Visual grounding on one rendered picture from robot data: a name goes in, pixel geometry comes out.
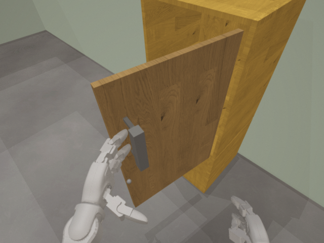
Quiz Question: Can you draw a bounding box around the right robot hand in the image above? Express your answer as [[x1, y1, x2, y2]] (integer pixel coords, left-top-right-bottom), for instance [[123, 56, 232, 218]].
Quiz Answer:
[[229, 195, 270, 243]]

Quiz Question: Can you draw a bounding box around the left robot hand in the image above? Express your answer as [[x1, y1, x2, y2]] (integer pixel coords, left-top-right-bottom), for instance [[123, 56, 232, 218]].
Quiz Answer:
[[82, 129, 148, 224]]

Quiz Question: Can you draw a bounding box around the handle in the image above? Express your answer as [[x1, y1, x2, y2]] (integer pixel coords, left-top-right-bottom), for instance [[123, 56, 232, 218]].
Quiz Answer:
[[123, 116, 149, 171]]

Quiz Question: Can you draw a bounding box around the cupboard door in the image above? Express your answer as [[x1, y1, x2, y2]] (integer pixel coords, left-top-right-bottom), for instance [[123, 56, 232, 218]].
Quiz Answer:
[[90, 28, 244, 207]]

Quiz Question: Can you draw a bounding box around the robot left forearm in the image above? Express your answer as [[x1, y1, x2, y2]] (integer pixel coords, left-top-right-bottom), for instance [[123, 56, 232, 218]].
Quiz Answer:
[[62, 202, 105, 243]]

